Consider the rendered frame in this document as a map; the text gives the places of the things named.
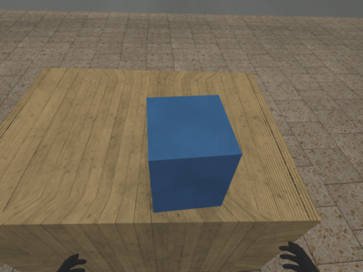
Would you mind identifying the left robot hand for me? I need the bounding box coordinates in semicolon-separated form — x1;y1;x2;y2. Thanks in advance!
57;253;86;272

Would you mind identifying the carton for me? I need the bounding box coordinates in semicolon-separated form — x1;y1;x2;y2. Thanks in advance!
146;95;242;213

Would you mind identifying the right robot hand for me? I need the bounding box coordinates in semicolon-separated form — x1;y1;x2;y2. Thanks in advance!
279;241;319;272

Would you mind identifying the pedestal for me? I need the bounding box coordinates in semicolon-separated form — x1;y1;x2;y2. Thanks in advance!
0;67;322;272

